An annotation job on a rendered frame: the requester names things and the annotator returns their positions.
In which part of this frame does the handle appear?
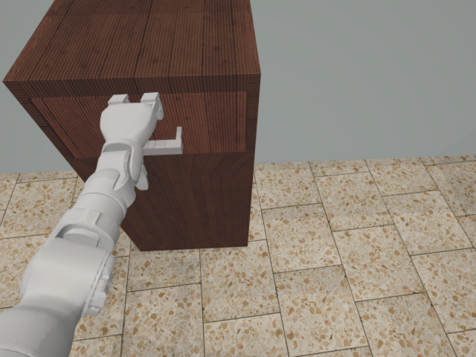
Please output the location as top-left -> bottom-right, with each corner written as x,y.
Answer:
143,126 -> 183,155

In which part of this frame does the cabinet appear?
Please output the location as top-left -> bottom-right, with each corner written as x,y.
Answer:
2,0 -> 261,251

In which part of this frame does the left robot upper arm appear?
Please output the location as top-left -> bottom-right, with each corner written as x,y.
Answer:
0,237 -> 116,357

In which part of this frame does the drawer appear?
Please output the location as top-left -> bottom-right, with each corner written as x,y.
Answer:
31,91 -> 247,158

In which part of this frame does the left robot forearm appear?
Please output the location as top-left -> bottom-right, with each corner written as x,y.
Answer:
20,138 -> 144,301

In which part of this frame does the left robot hand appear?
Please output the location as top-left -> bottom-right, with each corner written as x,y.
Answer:
100,92 -> 164,190

